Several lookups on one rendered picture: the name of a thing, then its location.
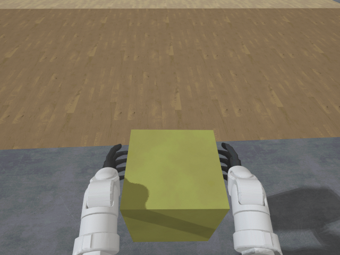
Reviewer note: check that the right robot forearm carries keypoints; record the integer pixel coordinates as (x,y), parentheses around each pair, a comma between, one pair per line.
(253,229)

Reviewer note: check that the carton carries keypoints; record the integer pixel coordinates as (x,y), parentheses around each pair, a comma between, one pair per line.
(173,188)

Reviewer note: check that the robot right hand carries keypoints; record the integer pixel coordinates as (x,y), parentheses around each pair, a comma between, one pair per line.
(232,158)

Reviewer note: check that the left robot forearm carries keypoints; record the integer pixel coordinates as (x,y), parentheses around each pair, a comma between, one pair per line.
(98,229)

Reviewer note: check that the robot left hand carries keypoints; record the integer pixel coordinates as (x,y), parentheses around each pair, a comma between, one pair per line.
(111,159)

